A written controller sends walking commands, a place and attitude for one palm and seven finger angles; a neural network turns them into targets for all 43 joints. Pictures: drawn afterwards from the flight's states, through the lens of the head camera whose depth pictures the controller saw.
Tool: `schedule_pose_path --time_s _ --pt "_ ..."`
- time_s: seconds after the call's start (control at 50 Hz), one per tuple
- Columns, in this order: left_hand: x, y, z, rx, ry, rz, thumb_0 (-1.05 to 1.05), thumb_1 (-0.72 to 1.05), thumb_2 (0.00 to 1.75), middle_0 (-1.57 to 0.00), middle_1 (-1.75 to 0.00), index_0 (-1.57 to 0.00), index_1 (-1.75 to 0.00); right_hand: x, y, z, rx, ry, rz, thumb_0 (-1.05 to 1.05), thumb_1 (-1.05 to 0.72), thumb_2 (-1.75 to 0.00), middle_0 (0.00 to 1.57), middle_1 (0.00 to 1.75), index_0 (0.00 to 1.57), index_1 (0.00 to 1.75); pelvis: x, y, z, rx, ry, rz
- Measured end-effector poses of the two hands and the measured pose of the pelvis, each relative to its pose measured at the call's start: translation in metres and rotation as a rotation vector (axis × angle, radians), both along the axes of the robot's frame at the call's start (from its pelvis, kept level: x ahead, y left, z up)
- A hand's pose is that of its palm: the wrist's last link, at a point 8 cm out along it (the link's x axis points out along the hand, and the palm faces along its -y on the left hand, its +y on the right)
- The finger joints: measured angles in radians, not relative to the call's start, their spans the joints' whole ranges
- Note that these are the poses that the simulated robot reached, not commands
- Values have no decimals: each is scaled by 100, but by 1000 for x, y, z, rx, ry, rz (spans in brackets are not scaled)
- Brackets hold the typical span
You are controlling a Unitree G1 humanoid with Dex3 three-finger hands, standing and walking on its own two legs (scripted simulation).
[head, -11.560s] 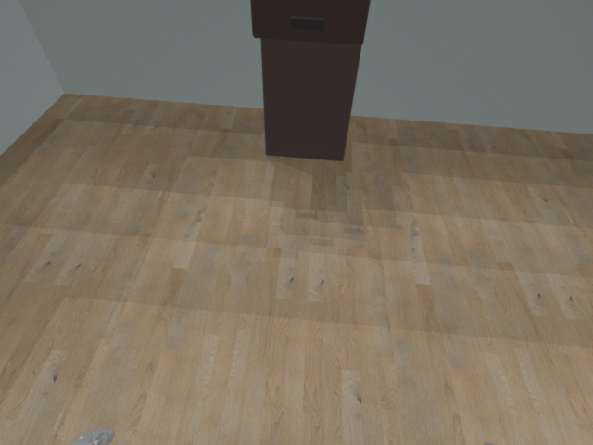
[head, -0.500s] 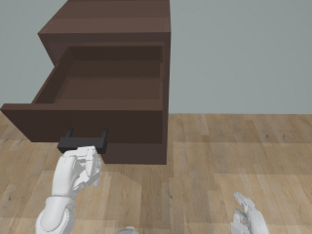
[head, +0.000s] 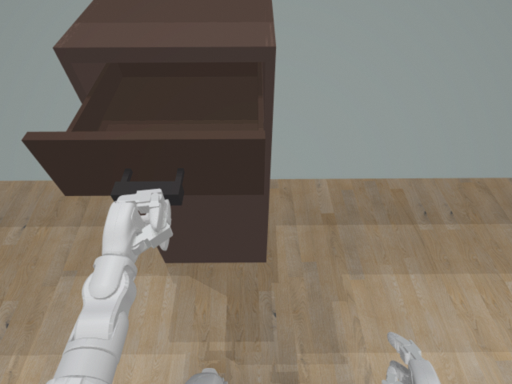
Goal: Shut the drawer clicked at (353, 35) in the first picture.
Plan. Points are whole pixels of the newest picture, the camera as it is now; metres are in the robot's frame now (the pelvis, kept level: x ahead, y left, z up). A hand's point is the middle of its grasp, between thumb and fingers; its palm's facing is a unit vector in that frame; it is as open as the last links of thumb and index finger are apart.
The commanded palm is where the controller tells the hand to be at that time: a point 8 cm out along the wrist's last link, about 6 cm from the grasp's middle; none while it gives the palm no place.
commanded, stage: push the drawer shut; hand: left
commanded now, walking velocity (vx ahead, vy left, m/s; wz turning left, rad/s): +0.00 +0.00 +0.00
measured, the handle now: (151, 183) +0.41 +0.19 +0.08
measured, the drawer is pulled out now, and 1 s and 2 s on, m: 0.22 0.10 0.00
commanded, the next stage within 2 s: none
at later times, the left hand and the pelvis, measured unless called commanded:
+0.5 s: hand (175, 190) +0.40 +0.15 +0.07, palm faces +0.00 -1.00 -0.03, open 2.8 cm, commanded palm +0.39 +0.20 +0.08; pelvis +0.00 +0.01 +0.00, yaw -1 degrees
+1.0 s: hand (179, 165) +0.46 +0.15 +0.08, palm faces +0.02 -1.00 -0.02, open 2.9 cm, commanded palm +0.45 +0.20 +0.08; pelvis +0.00 +0.01 -0.01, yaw -1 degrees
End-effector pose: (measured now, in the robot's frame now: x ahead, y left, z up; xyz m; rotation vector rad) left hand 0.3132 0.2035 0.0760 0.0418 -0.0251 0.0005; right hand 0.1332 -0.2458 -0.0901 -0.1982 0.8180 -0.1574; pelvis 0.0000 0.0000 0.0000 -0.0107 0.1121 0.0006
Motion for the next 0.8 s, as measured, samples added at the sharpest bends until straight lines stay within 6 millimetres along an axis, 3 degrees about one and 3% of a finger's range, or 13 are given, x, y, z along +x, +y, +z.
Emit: schedule_pose_path --time_s 0.46,0.8 --pt "65 -1 -2 -7 16 4 -5 77 91 -140 -160 -140 -160 -35 6 -15 7 160 -48 1 -91 -90 20 30 20 30 5 10 -2 -7 46 -12" --pt "101 1 -1 -19 23 16 -4 75 90 -140 -160 -140 -160 -72 -4 -24 -10 264 -92 1 -91 -90 20 30 20 30 0 7 -8 -14 80 -14"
